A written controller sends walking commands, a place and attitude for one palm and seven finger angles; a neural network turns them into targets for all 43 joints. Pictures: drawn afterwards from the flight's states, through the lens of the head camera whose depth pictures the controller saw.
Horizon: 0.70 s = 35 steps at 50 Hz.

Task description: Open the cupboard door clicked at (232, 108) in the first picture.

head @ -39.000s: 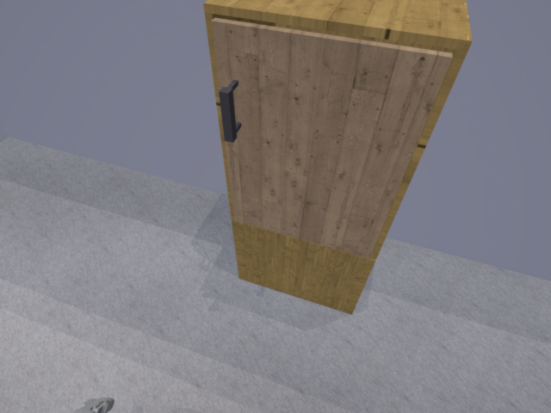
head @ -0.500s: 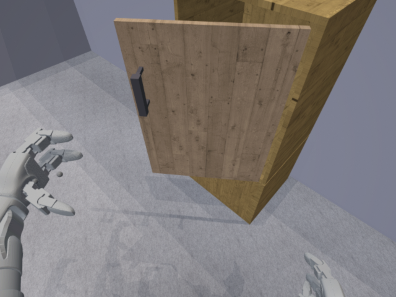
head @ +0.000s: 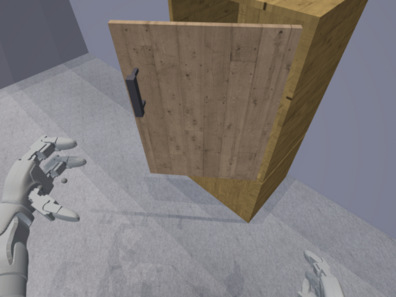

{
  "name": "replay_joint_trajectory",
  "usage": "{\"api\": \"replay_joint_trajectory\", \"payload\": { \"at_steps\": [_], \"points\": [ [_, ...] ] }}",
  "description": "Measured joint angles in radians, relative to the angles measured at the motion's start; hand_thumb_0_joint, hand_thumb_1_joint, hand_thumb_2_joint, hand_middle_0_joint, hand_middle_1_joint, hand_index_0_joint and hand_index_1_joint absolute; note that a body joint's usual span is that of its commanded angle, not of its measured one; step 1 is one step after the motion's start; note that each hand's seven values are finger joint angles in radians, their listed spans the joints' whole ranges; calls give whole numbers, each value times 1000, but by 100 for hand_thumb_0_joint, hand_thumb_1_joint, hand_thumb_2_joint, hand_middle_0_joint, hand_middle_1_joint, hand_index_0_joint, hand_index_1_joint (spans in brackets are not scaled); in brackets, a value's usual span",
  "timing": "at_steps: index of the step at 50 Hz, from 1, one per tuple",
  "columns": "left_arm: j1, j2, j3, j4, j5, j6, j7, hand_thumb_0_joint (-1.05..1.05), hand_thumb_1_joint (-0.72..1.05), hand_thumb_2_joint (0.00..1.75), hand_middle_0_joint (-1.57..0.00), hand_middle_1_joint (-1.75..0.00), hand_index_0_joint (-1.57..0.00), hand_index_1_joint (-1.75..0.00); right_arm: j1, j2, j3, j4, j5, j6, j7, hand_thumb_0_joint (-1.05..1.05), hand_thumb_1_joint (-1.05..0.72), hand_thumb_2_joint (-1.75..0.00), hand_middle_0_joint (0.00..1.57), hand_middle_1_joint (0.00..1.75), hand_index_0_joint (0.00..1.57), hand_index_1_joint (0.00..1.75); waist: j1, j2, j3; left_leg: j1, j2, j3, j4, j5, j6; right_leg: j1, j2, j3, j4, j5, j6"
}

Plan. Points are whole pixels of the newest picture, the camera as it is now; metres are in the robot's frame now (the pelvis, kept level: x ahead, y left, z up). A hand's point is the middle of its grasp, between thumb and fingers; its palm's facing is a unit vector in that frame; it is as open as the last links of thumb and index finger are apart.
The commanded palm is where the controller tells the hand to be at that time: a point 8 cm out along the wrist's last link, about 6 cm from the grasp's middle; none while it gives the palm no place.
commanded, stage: move the hooked fingers beside the handle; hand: left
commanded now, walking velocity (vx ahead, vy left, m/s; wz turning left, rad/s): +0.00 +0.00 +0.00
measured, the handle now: (137, 92) +0.59 +0.21 +0.09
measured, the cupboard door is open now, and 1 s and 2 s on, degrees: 37 37 37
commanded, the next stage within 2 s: none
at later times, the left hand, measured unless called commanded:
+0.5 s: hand (83, 151) +0.37 +0.27 +0.10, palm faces +0.00 -1.00 -0.01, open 14.0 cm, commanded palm +0.34 +0.32 +0.10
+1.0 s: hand (93, 129) +0.43 +0.27 +0.10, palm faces -0.03 -1.00 +0.01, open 14.0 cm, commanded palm +0.41 +0.32 +0.09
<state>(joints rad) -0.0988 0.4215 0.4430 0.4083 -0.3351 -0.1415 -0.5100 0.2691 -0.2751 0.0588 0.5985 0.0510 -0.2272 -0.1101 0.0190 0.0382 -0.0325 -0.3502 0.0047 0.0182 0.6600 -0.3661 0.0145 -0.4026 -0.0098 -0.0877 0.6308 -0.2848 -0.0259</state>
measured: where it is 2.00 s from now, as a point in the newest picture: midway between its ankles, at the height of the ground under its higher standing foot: outside the picture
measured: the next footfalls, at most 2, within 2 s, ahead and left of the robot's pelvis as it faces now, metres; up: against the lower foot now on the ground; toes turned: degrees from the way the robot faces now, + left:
none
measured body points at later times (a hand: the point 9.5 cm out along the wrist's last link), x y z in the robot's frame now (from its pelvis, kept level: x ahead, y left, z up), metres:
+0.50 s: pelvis +0.00 +0.00 +0.00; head +0.04 +0.00 +0.44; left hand +0.36 +0.32 +0.10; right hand +0.11 -0.26 -0.10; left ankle -0.02 +0.11 -0.72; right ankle +0.03 -0.10 -0.72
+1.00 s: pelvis +0.00 +0.02 -0.01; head +0.07 +0.02 +0.43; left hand +0.43 +0.33 +0.10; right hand +0.07 -0.26 -0.11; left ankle -0.02 +0.11 -0.72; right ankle +0.03 -0.10 -0.72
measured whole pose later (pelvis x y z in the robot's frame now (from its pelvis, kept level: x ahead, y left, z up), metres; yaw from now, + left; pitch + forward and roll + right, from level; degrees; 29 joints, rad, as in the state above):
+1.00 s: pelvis +0.00 +0.02 -0.01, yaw -1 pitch +11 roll -1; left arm -0.67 0.57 0.45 1.00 -0.22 -0.25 -0.51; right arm 0.36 -0.30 0.04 0.62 0.04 -0.08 -0.07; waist -0.07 0.01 -0.06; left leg -0.55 0.00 0.03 0.74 -0.40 0.03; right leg -0.59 -0.01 -0.07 0.68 -0.29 -0.01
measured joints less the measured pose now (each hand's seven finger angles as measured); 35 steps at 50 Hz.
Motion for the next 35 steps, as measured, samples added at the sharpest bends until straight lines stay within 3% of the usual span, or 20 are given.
{"api": "replay_joint_trajectory", "payload": {
  "at_steps": [9,23,35],
  "points": [
    [-81,4,-19,83,18,0,4,-1,-50,30,-30,-120,-31,-120,-10,-7,2,10,3,0,-7,2,-90,-90,20,30,21,30,4,-4,9,-19,-5,-10,13,2,0,-14,-6,-9,11,-1,0],
    [-301,75,-4,319,55,-30,-8,-1,-50,30,-30,-120,-31,-120,34,-21,-3,19,-2,36,5,2,-90,-90,20,30,21,30,-46,-18,-4,-82,-1,4,35,-6,3,-82,-2,5,31,-1,1],
    [-405,99,24,436,88,-85,9,-1,-50,30,-30,-120,-31,-120,86,-22,-11,32,-8,90,23,2,-90,-90,20,30,20,30,-69,-30,-12,-134,2,14,55,-18,9,-135,2,15,43,-5,7]
  ]
}}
